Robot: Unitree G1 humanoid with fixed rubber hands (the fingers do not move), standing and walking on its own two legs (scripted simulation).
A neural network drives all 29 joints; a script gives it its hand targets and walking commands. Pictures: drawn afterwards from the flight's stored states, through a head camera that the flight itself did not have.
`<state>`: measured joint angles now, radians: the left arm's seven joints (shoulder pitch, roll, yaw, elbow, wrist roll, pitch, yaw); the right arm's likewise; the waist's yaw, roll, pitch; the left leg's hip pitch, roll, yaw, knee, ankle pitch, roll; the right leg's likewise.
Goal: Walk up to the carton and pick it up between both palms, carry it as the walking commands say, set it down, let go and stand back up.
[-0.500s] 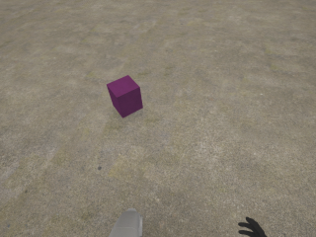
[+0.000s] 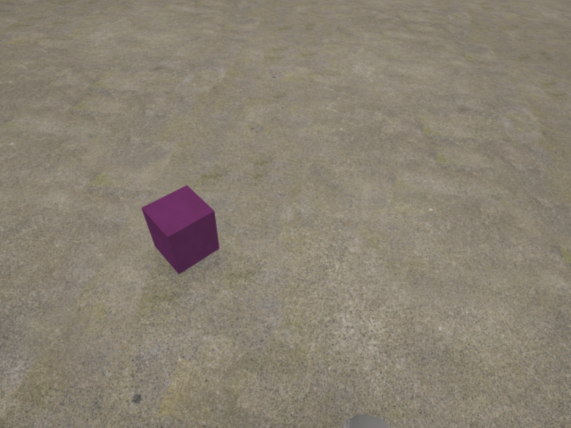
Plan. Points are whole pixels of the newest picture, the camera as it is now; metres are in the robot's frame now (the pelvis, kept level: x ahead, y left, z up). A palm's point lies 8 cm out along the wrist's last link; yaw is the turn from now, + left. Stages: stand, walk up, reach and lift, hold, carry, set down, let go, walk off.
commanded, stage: walk up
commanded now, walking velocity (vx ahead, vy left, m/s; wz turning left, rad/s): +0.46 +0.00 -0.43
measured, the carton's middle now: (182, 229) +0.98 +0.44 -0.66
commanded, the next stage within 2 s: none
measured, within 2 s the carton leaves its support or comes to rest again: neither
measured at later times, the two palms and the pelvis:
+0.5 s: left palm (173, 406) +0.18 +0.19 -0.14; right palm (465, 352) +0.29 -0.32 -0.13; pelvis +0.20 -0.04 -0.01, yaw -7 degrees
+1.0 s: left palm (155, 306) +0.34 +0.25 -0.11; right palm (431, 339) +0.32 -0.27 -0.15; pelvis +0.24 -0.03 -0.02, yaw +11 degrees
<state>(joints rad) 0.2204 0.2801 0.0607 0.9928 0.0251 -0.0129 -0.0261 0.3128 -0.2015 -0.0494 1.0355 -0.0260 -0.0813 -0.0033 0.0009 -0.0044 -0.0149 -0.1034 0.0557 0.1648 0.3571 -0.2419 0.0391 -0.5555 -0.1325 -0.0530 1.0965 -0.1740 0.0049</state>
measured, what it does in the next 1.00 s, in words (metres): walks ahead: right foot, then left foot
